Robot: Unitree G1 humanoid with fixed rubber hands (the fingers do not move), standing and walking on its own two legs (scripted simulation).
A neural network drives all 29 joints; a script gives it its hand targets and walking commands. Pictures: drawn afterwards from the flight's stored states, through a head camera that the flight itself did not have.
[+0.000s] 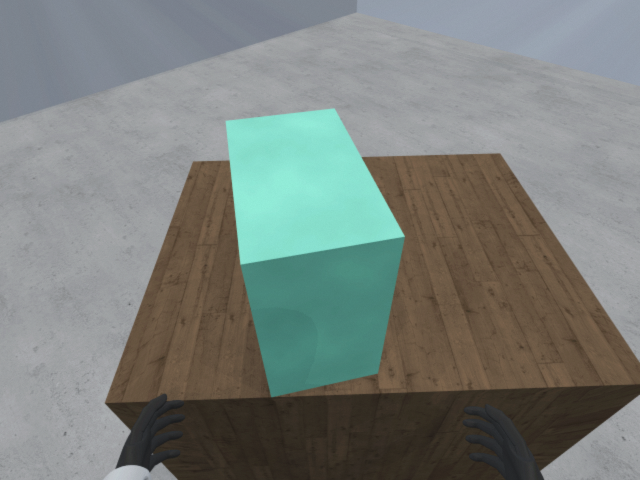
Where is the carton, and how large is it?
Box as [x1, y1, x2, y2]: [226, 108, 404, 396]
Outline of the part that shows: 334,108 226,121 240,264 271,396 377,373 404,236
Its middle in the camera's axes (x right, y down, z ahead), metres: -0.03 +0.02 +0.59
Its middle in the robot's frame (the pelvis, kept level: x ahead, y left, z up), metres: +0.43 +0.05 +0.05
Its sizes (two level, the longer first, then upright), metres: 0.295 0.168 0.299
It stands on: a pedestal, 0.68 m high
